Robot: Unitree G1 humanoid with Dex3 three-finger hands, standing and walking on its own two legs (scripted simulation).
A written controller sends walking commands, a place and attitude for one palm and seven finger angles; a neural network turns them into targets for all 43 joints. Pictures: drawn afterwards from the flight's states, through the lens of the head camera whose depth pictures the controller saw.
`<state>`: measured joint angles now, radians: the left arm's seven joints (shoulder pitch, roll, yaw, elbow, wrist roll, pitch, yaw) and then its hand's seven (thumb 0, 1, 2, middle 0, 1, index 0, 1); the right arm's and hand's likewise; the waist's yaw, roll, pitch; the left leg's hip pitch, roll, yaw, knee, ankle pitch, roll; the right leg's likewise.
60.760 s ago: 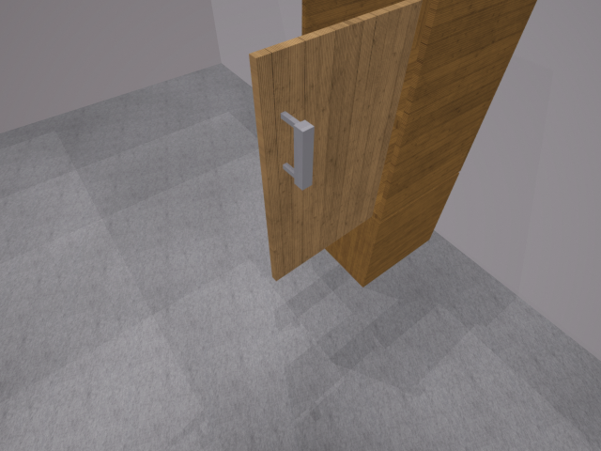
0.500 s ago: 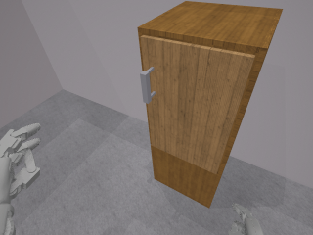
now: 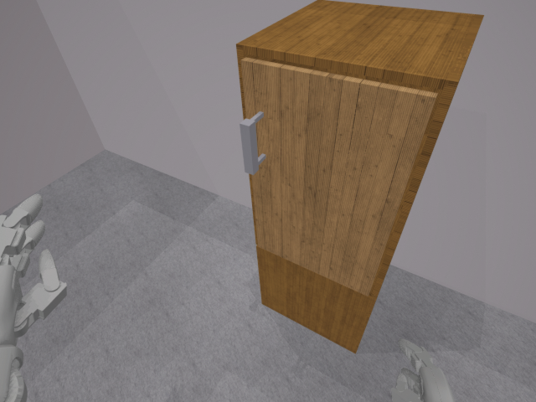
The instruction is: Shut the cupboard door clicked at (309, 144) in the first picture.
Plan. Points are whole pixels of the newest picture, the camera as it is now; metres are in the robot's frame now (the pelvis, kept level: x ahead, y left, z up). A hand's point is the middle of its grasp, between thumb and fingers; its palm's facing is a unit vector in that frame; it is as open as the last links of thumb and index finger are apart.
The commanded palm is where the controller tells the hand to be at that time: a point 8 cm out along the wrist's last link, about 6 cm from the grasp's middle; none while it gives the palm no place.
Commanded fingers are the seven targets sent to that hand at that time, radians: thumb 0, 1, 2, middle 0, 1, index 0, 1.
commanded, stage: step back with the hand held close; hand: left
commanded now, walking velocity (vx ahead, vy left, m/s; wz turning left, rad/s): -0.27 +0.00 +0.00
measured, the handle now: (255, 143) +0.62 +0.11 +0.08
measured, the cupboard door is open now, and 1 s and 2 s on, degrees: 0 0 0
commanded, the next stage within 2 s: stop stepping back and stand still in 1.22 s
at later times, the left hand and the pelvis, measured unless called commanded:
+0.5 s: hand (28, 311) +0.16 +0.29 +0.16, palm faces +0.37 -0.79 -0.49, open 7.4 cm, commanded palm +0.10 +0.32 +0.17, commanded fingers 0.00 0.90 0.90 -0.20 -0.30 -0.20 -0.30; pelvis -0.05 +0.03 -0.01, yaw -1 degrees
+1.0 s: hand out of the picture +0.06 +0.30 +0.17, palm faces +0.47 -0.76 -0.45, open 7.4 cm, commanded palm -0.02 +0.33 +0.17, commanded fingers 0.00 0.90 0.90 -0.20 -0.30 -0.20 -0.30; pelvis -0.14 +0.03 -0.02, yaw +4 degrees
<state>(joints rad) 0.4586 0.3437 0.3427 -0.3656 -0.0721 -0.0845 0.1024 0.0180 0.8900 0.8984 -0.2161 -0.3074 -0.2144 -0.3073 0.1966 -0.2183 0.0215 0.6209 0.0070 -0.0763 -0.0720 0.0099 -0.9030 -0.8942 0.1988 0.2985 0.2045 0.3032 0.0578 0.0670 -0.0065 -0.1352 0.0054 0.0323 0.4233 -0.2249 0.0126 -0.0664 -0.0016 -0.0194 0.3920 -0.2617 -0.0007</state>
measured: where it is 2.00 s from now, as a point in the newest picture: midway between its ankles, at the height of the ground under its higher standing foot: outside the picture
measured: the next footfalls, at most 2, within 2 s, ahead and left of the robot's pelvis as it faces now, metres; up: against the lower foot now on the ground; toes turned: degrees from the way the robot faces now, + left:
right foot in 1.10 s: -0.14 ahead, -0.11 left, +0.00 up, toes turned +5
left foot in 1.28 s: -0.08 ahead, +0.13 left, +0.00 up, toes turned +3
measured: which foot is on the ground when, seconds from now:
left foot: down 0.00-1.00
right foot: down 0.00-0.92, up 0.94-1.00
